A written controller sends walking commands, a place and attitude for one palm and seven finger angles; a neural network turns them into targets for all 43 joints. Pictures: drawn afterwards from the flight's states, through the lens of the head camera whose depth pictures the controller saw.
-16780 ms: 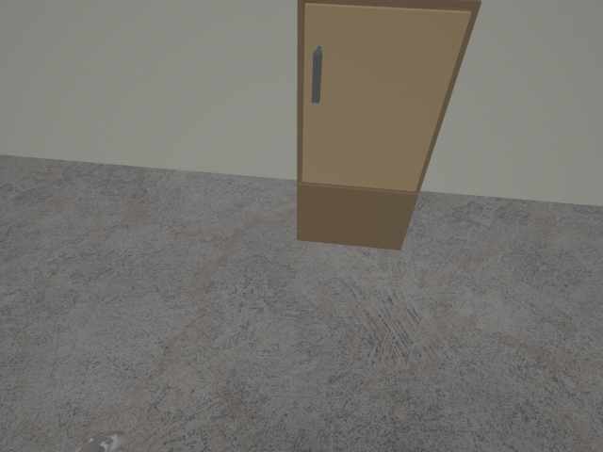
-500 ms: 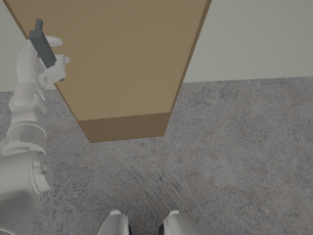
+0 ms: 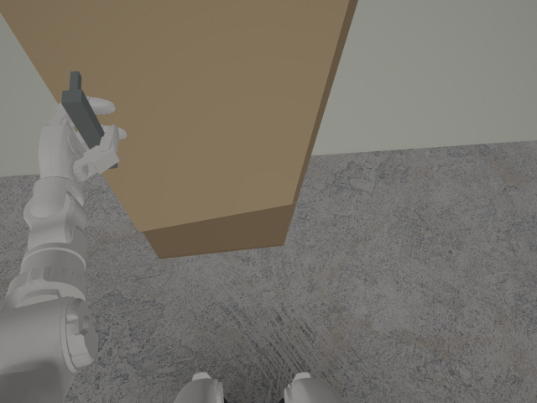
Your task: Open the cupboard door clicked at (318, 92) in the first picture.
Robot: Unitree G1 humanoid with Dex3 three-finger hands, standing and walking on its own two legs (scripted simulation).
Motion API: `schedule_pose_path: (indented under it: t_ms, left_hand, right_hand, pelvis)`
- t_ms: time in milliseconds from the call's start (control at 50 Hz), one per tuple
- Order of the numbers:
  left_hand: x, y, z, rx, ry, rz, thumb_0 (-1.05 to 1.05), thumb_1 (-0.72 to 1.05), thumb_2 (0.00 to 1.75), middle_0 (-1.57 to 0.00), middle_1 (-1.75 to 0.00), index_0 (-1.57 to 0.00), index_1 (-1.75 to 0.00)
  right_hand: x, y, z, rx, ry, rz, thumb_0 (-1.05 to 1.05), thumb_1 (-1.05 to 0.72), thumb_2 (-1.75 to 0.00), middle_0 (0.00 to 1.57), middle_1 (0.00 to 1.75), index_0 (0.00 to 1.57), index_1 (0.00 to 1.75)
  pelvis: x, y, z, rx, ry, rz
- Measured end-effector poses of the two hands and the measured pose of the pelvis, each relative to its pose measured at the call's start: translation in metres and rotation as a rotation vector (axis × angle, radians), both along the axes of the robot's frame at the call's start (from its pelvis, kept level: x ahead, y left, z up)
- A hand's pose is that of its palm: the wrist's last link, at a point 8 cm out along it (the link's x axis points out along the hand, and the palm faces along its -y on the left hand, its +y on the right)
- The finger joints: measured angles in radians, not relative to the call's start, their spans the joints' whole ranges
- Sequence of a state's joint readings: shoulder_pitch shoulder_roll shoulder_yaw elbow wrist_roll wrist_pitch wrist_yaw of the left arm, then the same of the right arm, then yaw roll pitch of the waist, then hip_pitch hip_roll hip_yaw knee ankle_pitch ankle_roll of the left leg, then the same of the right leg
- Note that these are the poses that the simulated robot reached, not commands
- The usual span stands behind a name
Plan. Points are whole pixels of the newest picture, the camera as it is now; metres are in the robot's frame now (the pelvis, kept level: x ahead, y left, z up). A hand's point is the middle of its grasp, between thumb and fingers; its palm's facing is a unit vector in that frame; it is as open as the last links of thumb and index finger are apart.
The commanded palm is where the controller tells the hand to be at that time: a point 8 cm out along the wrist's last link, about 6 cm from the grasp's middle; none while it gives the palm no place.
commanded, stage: pull the door open along its arc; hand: left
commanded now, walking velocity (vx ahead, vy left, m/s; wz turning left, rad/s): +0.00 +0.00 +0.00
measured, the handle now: (93, 123) +0.52 +0.23 +0.08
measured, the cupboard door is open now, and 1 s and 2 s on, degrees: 6 44 49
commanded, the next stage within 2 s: open thumb and fingers to let go in 0.72 s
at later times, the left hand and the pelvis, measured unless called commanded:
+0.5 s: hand (166, 231) +0.34 +0.12 +0.07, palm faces +0.47 -0.88 +0.04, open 5.8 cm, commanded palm +0.28 +0.14 +0.07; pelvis -0.01 -0.01 +0.01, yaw +3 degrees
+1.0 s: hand (219, 270) +0.28 +0.05 +0.07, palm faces +0.47 -0.88 -0.01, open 6.4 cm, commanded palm +0.23 +0.09 +0.07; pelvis -0.02 -0.05 +0.01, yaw +6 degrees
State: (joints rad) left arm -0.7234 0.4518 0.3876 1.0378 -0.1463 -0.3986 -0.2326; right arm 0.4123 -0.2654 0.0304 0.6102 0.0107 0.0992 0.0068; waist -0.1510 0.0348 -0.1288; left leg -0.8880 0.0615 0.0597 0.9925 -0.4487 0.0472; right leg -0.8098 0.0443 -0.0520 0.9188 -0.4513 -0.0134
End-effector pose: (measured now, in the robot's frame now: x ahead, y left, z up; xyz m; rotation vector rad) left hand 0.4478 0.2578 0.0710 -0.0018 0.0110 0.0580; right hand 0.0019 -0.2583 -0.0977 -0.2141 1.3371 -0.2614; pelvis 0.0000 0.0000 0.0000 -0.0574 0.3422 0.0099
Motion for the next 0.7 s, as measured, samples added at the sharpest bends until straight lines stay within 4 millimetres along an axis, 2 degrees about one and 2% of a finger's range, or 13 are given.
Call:
schedule_pose_path:
  t_ms: [80, 180, 280, 420, 560, 700]
  left_hand:
    - [-0.022, -0.006, 0.000, -0.003, -0.009, -0.012, 0.02, 0.72, 0.74, -0.36, -1.35, -0.37, -1.35]
    - [-0.056, -0.020, -0.001, -0.022, -0.022, -0.015, 0.02, 0.70, 0.72, -0.36, -1.35, -0.38, -1.35]
    - [-0.093, -0.044, -0.004, -0.112, -0.044, 0.177, 0.04, 0.67, 0.74, -0.35, -1.35, -0.38, -1.35]
    - [-0.136, -0.084, -0.001, -0.047, -0.046, 0.366, 0.02, 0.69, 0.78, -0.33, -1.35, -0.39, -1.35]
    - [-0.169, -0.119, 0.001, -0.027, -0.018, 0.452, 0.01, 0.70, 0.78, -0.32, -1.35, -0.38, -1.35]
    - [-0.201, -0.150, 0.003, -0.003, 0.000, 0.414, 0.01, 0.69, 0.73, -0.34, -1.35, -0.37, -1.35]
  right_hand:
    - [0.017, 0.003, 0.003, 0.018, -0.057, 0.006, 0.00, -0.90, -0.90, 0.20, 0.30, 0.21, 0.30]
    - [0.049, 0.008, 0.008, 0.039, -0.164, 0.042, 0.00, -0.90, -0.90, 0.20, 0.30, 0.21, 0.30]
    - [0.088, 0.016, 0.009, 0.068, -0.280, 0.132, 0.00, -0.90, -0.90, 0.20, 0.30, 0.20, 0.30]
    - [0.133, 0.034, 0.009, 0.125, -0.400, 0.262, 0.00, -0.91, -0.90, 0.20, 0.30, 0.20, 0.30]
    - [0.150, 0.041, 0.013, 0.155, -0.456, 0.315, 0.01, -0.90, -0.90, 0.20, 0.30, 0.20, 0.30]
    - [0.151, 0.031, 0.018, 0.158, -0.486, 0.318, 0.01, -0.90, -0.90, 0.20, 0.30, 0.21, 0.30]
  pelvis:
    - [0.003, 0.001, 0.004, 0.004, -0.024, -0.002]
    - [0.005, 0.003, 0.009, 0.009, -0.058, -0.002]
    - [0.001, 0.004, 0.010, 0.015, -0.082, 0.009]
    - [-0.010, -0.003, 0.006, 0.029, -0.115, 0.035]
    - [-0.016, -0.015, 0.007, 0.041, -0.152, 0.056]
    - [-0.018, -0.029, 0.010, 0.051, -0.187, 0.067]
